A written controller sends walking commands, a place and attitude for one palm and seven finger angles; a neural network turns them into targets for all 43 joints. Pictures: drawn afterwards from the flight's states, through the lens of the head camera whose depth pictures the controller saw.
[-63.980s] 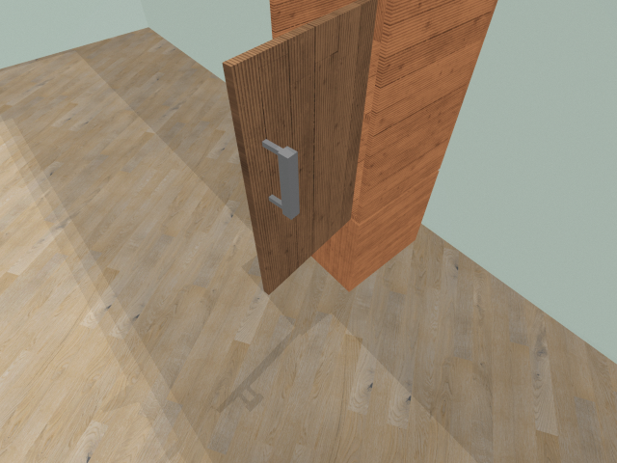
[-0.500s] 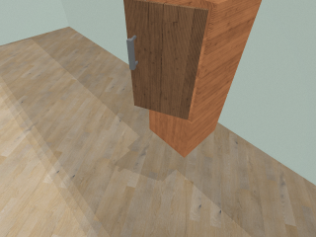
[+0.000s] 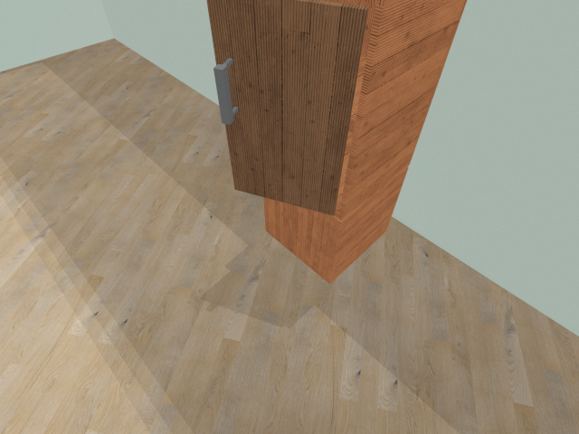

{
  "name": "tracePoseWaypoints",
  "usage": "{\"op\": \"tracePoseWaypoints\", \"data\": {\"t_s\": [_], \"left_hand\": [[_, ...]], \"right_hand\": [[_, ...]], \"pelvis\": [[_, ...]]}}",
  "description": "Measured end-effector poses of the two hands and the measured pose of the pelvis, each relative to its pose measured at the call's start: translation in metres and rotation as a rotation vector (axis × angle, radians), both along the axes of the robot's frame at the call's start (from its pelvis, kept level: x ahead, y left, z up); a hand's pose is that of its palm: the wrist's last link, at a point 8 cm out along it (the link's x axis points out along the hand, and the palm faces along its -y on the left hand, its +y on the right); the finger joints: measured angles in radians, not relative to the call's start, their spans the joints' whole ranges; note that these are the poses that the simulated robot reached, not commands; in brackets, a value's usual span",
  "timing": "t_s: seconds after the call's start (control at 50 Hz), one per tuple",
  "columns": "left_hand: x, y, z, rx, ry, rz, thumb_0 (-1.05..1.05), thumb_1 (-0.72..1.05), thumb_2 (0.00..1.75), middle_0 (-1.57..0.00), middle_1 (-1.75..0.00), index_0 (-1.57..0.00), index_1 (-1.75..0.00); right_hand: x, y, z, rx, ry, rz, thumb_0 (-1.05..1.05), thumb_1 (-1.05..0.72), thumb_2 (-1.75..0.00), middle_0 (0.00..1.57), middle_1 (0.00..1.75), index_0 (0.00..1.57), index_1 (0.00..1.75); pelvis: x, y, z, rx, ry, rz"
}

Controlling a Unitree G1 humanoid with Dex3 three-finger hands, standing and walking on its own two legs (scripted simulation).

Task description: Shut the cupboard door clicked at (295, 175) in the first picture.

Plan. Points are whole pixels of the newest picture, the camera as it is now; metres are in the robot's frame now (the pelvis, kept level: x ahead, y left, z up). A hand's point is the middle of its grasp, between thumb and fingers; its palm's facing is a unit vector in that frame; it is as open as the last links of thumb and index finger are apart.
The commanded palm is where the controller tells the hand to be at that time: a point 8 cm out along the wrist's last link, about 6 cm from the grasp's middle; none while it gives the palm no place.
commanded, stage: look to check the result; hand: left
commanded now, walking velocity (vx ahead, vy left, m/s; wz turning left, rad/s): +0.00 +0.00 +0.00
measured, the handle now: (228, 91) +0.86 +0.19 +0.03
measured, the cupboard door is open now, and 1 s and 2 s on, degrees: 26 26 26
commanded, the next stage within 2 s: turn to face it in 0.26 s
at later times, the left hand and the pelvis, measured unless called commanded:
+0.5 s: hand out of the picture +0.02 +0.17 -0.18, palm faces +0.01 -0.98 -0.21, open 7.4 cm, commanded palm none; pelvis +0.02 -0.01 +0.00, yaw -1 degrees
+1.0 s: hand out of the picture +0.07 +0.18 -0.18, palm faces -0.11 -0.96 -0.25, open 7.4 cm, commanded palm none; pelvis +0.00 -0.01 -0.02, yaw -8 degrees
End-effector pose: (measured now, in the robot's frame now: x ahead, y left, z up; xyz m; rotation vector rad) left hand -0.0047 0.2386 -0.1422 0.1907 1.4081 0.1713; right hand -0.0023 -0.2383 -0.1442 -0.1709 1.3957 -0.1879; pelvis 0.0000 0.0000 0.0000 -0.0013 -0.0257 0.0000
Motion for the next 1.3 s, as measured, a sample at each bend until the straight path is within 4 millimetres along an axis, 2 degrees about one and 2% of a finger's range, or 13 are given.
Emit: {"op": "tracePoseWaypoints", "data": {"t_s": [0.2, 0.42, 0.54, 0.68, 0.76, 0.92, 1.0, 1.1, 1.2, 1.3], "left_hand": [[0.019, -0.009, 0.000, -0.009, -0.021, -0.003, 0.00, 0.91, 0.90, -0.20, -0.29, -0.20, -0.30], [0.023, -0.017, -0.002, -0.016, -0.014, 0.008, 0.00, 0.90, 0.90, -0.20, -0.29, -0.20, -0.30], [0.016, -0.022, -0.004, -0.024, 0.030, 0.004, 0.00, 0.91, 0.90, -0.20, -0.29, -0.20, -0.30], [0.015, -0.024, -0.011, -0.038, 0.075, -0.024, 0.00, 0.90, 0.90, -0.20, -0.29, -0.20, -0.30], [0.027, -0.021, -0.014, -0.034, 0.059, -0.050, 0.00, 0.90, 0.90, -0.20, -0.30, -0.20, -0.30], [0.062, -0.015, -0.011, 0.002, -0.034, -0.117, 0.00, 0.91, 0.90, -0.20, -0.29, -0.20, -0.30], [0.075, -0.014, -0.008, 0.014, -0.085, -0.141, 0.00, 0.91, 0.90, -0.20, -0.29, -0.20, -0.30], [0.078, -0.008, -0.007, 0.009, -0.088, -0.157, 0.00, 0.90, 0.90, -0.20, -0.29, -0.20, -0.30], [0.083, 0.008, -0.016, -0.018, -0.067, -0.178, 0.00, 0.90, 0.90, -0.20, -0.30, -0.20, -0.30], [0.093, 0.016, -0.016, -0.034, -0.068, -0.209, 0.00, 0.91, 0.90, -0.20, -0.29, -0.20, -0.30]], "right_hand": [[0.024, -0.004, 0.000, 0.002, -0.028, 0.016, 0.00, -0.91, -0.90, 0.20, 0.30, 0.20, 0.29], [0.039, -0.006, 0.001, 0.001, -0.042, 0.020, 0.00, -0.90, -0.90, 0.20, 0.30, 0.20, 0.29], [0.034, -0.003, -0.002, 0.005, -0.032, -0.018, 0.00, -0.91, -0.90, 0.19, 0.30, 0.20, 0.29], [0.015, 0.002, -0.008, 0.006, -0.012, -0.099, 0.00, -0.90, -0.90, 0.20, 0.30, 0.20, 0.29], [0.004, 0.003, -0.010, 0.001, -0.005, -0.134, 0.00, -0.90, -0.90, 0.20, 0.30, 0.20, 0.30], [-0.011, -0.003, -0.018, 0.007, -0.010, -0.167, 0.01, -0.90, -0.90, 0.20, 0.30, 0.20, 0.30], [-0.009, -0.008, -0.019, 0.004, -0.025, -0.178, 0.01, -0.90, -0.90, 0.20, 0.30, 0.20, 0.29], [0.008, -0.007, -0.007, -0.026, -0.091, -0.190, 0.01, -0.91, -0.90, 0.19, 0.30, 0.20, 0.29], [0.024, 0.004, 0.002, -0.066, -0.188, -0.194, 0.01, -0.91, -0.90, 0.19, 0.30, 0.20, 0.29], [0.015, 0.022, 0.006, -0.052, -0.170, -0.180, 0.00, -0.91, -0.90, 0.19, 0.30, 0.20, 0.29]], "pelvis": [[0.010, -0.005, 0.001, 0.003, 0.003, 0.000], [0.020, -0.009, 0.000, 0.007, 0.000, -0.002], [0.021, -0.010, -0.002, 0.003, 0.006, -0.037], [0.019, -0.008, -0.008, -0.004, 0.012, -0.087], [0.017, -0.006, -0.011, -0.001, 0.017, -0.111], [0.006, -0.007, -0.016, 0.013, 0.031, -0.145], [0.003, -0.007, -0.017, 0.002, 0.031, -0.145], [0.001, 0.003, -0.012, -0.002, 0.027, -0.183], [0.003, 0.019, -0.015, -0.019, 0.037, -0.215], [0.006, 0.027, -0.011, -0.002, 0.021, -0.252]]}}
